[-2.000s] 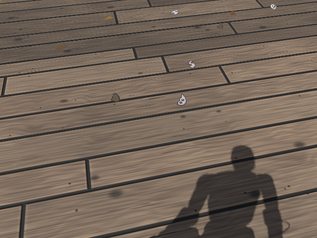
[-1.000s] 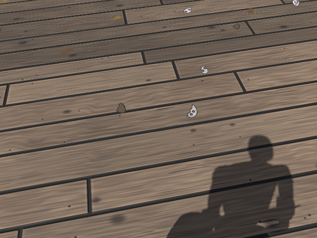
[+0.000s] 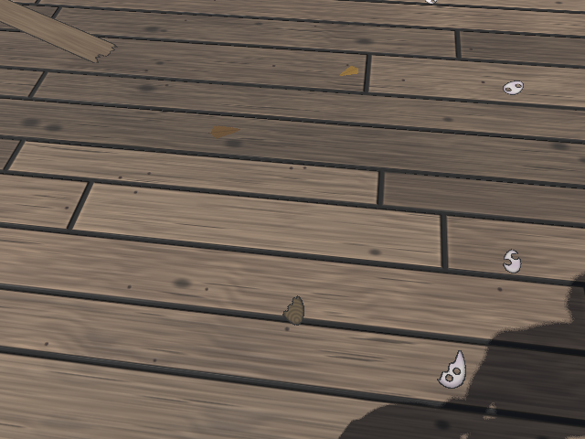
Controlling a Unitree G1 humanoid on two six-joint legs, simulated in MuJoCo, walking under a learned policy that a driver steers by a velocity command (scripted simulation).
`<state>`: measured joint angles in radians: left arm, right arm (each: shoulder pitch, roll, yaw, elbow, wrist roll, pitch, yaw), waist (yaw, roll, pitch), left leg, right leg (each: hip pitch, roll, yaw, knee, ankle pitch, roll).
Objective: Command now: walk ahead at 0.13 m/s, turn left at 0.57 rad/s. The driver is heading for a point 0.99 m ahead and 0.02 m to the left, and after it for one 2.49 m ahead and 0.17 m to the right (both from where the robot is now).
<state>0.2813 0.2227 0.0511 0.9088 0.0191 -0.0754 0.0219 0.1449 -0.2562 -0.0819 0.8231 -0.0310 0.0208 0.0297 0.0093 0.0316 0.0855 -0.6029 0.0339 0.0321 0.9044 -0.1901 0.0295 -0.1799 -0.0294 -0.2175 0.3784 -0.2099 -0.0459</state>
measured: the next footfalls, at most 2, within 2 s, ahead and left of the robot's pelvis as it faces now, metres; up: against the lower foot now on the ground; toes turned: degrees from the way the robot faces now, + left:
left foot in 0.16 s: +0.14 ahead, +0.11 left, +0.00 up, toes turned +10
right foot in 0.70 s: +0.39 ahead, -0.05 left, +0.00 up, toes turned +11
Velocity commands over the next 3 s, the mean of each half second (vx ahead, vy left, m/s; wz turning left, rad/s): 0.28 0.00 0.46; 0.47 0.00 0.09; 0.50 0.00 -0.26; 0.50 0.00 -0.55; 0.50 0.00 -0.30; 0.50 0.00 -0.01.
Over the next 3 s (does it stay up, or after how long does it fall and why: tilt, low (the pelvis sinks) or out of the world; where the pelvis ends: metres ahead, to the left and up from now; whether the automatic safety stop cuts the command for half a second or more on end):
stays up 1.43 -0.09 0.00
